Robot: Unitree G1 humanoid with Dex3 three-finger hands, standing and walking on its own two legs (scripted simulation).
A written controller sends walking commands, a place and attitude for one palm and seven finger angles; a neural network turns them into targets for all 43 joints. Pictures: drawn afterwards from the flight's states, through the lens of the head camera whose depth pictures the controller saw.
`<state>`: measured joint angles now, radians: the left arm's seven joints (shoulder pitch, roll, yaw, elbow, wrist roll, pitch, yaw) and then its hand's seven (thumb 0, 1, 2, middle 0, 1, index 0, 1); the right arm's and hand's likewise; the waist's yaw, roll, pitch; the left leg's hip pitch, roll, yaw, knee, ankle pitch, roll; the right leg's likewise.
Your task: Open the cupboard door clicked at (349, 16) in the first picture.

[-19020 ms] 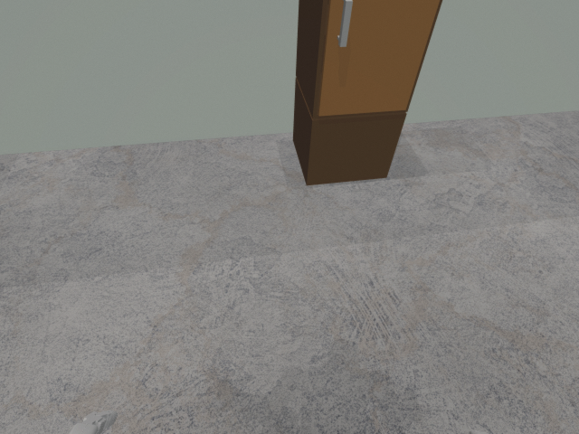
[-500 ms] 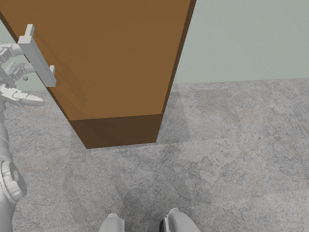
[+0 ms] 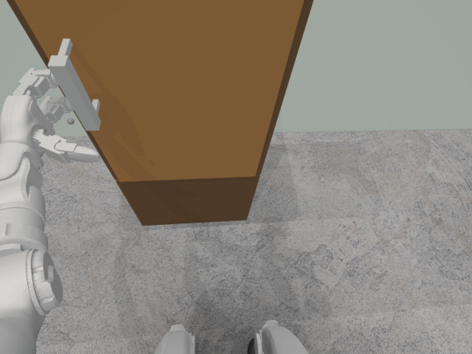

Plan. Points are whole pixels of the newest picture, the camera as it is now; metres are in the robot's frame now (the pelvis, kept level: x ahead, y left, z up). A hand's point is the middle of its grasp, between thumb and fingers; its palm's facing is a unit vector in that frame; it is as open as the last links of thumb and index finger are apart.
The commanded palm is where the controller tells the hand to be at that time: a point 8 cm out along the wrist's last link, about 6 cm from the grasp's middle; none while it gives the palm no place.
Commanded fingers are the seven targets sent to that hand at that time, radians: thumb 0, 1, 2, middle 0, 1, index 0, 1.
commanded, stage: slide the fingers in behind the handle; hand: left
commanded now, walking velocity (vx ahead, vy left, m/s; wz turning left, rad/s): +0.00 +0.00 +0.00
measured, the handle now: (80, 88) +0.53 +0.25 +0.09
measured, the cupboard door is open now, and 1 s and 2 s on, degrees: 0 1 22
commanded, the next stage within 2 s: close the thumb around the handle in 0.52 s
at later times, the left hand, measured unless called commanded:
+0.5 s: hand (82, 121) +0.47 +0.24 +0.09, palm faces +0.03 -1.00 +0.00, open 14.0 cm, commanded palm +0.44 +0.28 +0.09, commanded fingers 0.00 -0.50 0.30 -0.30 -1.20 -0.30 -1.20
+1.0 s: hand (87, 121) +0.47 +0.23 +0.09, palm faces +0.05 -1.00 -0.01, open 10.0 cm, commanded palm +0.44 +0.27 +0.09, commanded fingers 0.00 0.62 0.78 -0.38 -1.32 -0.38 -1.32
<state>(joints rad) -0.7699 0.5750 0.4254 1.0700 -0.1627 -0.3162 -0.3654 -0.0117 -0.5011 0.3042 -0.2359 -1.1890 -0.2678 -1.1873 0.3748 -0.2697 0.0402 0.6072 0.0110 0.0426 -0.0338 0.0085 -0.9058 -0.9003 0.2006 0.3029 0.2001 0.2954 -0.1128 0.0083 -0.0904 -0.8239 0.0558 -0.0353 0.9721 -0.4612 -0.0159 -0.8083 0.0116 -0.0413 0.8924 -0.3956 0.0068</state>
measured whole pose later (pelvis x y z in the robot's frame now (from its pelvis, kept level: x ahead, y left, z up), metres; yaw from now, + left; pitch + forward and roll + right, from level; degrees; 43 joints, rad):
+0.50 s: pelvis +0.00 +0.00 +0.00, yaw -1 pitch +17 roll -2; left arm -0.75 0.55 0.45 1.07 -0.16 -0.34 -0.38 -0.01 -0.50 0.30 -0.28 -1.19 -0.30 -1.20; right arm 0.37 -0.27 0.04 0.59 0.01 0.05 -0.03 0.01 -0.91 -0.90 0.20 0.30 0.20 0.30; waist -0.12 0.01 -0.09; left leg -0.81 0.06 -0.02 0.97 -0.46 -0.02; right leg -0.81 0.02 -0.02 0.90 -0.39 0.01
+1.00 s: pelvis +0.00 +0.00 +0.00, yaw -1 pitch +17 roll -2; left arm -0.75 0.52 0.42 1.06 -0.15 -0.34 -0.32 -0.01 0.10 0.56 -0.32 -1.26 -0.33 -1.26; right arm 0.38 -0.26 0.04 0.61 0.01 0.03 -0.03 0.01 -0.91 -0.90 0.20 0.30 0.20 0.30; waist -0.12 0.01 -0.10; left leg -0.81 0.06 -0.02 0.96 -0.46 -0.01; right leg -0.81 0.01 -0.02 0.90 -0.39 0.01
